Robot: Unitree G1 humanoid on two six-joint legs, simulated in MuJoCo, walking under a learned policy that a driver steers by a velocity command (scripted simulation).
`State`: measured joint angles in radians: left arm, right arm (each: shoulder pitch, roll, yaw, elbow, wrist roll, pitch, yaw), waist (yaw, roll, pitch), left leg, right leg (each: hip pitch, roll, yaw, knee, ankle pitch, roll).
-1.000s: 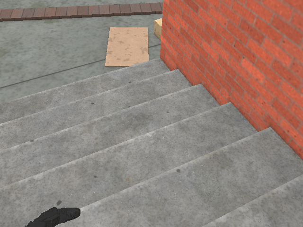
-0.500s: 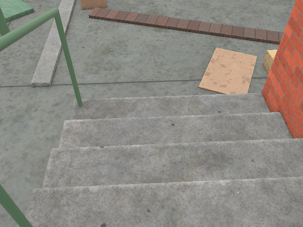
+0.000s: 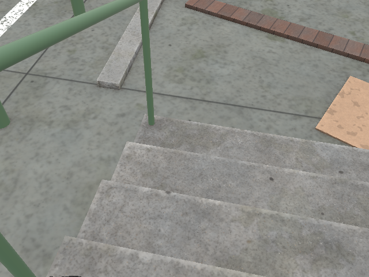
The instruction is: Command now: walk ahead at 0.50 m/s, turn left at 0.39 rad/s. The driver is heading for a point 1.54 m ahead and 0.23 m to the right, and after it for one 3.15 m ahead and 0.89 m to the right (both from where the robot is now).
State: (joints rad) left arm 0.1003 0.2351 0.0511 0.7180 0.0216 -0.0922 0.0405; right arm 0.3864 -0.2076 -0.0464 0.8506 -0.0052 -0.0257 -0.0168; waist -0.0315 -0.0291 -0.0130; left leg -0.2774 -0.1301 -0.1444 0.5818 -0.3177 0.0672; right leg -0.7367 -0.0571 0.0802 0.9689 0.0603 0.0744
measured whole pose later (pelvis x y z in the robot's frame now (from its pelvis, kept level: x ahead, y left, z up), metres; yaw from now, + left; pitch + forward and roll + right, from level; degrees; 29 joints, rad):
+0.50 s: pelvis +0.24 +0.00 -0.03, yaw +2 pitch +3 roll -1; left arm 0.54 0.21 0.04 0.88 -0.03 -0.07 0.03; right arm 0.02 -0.24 -0.05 0.65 0.00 -0.06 0.09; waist 0.14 0.05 -0.02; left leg -0.64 0.04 -0.07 0.54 0.38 0.06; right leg -0.16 0.00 0.02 0.73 -0.62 0.01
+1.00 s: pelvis +0.49 +0.05 -0.13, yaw +3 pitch +2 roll +2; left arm 0.11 0.25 0.06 0.70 0.00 -0.06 -0.02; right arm 0.43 -0.18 -0.05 0.92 0.02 -0.07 -0.02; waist -0.05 -0.07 -0.04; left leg -0.19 -0.09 -0.01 0.57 -0.41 0.06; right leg -0.76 -0.12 0.11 0.86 0.30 -0.02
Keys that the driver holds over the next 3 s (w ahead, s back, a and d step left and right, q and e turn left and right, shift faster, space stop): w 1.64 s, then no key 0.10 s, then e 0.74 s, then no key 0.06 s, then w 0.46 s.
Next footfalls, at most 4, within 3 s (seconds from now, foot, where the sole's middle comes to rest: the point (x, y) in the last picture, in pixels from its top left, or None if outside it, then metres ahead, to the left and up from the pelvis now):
0.08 right None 0.13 -0.14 -0.77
0.60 left None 0.46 0.14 -0.90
1.24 right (211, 233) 0.80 -0.14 -1.02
1.68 left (160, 200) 0.98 0.10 -1.02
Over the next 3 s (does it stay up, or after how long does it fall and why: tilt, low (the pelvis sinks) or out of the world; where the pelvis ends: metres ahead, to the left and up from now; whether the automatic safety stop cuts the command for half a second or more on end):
stays up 1.11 -0.01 -0.37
